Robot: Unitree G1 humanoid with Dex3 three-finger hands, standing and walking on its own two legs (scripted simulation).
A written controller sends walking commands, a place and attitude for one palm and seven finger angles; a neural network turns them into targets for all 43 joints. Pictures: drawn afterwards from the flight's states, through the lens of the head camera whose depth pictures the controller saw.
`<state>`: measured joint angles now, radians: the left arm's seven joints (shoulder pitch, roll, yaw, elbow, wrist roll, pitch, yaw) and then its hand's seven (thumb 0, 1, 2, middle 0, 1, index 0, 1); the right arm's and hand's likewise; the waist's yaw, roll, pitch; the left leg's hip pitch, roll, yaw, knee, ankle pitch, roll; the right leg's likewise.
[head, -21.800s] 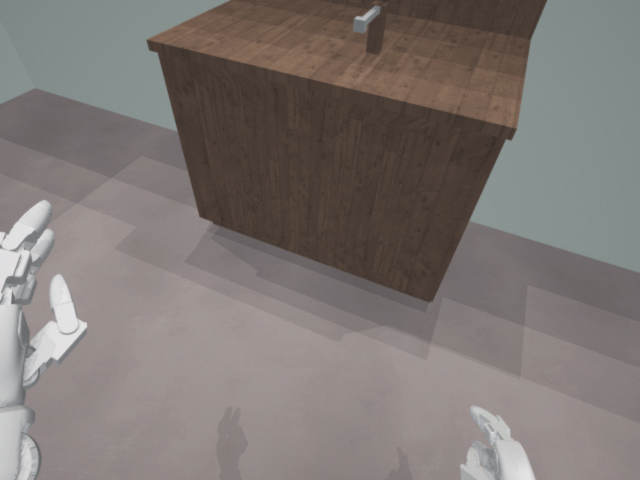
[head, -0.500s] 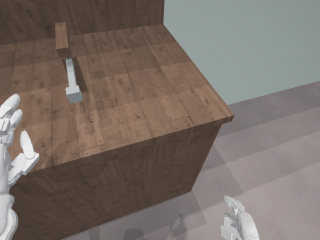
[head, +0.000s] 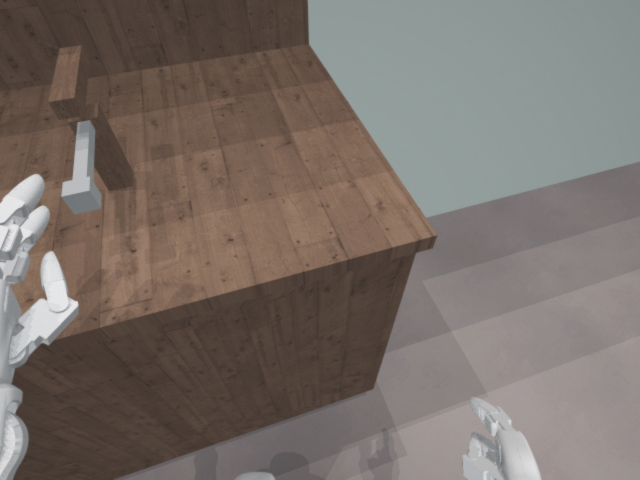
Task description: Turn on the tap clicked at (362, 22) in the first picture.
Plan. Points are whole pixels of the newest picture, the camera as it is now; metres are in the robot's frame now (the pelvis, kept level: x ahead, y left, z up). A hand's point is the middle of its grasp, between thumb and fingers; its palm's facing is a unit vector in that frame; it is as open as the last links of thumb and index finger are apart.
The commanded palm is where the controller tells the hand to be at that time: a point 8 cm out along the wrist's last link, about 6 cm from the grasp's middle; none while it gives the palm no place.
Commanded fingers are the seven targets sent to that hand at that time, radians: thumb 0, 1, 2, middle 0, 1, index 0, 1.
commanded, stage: shuffle to correct the standing spot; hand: left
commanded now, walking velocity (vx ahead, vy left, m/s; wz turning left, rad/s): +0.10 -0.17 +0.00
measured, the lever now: (82, 195) +0.37 +0.29 +0.17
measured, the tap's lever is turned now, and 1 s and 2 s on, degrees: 1 1 0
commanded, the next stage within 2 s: come to a stop and stand still in 0.58 s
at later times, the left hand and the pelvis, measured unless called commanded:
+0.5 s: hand (157, 288) +0.25 +0.16 +0.18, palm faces +0.29 -0.84 -0.45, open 7.4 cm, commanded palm +0.19 +0.21 +0.19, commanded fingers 0.00 0.90 0.90 -0.20 -0.30 -0.20 -0.30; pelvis +0.01 -0.06 +0.00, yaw -3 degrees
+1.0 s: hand (224, 256) +0.27 +0.10 +0.21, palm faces +0.36 -0.82 -0.44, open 7.4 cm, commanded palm +0.21 +0.15 +0.19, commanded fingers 0.00 0.90 0.90 -0.20 -0.30 -0.20 -0.30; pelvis +0.05 -0.12 +0.01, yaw +0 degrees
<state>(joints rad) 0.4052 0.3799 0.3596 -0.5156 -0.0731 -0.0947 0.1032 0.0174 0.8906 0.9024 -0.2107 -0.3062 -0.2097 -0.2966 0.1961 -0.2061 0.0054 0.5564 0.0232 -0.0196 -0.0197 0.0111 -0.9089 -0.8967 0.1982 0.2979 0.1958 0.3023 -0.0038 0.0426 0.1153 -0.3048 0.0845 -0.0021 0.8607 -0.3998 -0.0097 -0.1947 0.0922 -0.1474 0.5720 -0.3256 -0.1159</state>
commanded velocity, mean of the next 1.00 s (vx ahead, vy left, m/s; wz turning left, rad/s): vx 0.06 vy -0.05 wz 0.00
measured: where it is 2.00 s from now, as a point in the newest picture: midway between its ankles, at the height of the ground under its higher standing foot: outside the picture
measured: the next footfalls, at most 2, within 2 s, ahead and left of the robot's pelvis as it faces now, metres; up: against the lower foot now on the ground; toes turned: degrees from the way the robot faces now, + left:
left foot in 0.32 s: +0.10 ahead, +0.09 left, +0.00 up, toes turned +3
right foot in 0.54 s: +0.13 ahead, -0.19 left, +0.00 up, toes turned -3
